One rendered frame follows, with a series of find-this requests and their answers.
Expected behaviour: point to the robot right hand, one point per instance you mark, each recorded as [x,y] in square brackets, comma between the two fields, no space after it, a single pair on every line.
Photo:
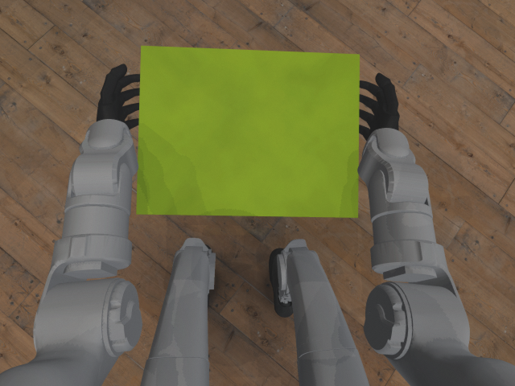
[385,109]

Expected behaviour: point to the robot right foot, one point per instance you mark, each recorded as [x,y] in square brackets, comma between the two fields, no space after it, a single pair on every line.
[283,309]

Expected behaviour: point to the robot left shin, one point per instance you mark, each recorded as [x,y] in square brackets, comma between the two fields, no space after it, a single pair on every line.
[191,242]

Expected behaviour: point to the carton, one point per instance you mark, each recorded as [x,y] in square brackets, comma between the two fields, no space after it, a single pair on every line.
[229,132]

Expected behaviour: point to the robot left hand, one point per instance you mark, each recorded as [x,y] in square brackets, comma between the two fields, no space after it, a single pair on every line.
[110,105]

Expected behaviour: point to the robot right forearm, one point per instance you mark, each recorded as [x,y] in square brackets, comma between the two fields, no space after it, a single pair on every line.
[405,247]

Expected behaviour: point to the robot left upper arm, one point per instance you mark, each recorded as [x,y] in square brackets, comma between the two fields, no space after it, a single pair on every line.
[81,329]

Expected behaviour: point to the robot left forearm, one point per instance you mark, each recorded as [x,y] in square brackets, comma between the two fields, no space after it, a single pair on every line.
[95,241]

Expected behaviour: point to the robot right upper arm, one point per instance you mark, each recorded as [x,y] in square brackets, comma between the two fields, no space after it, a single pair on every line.
[423,331]

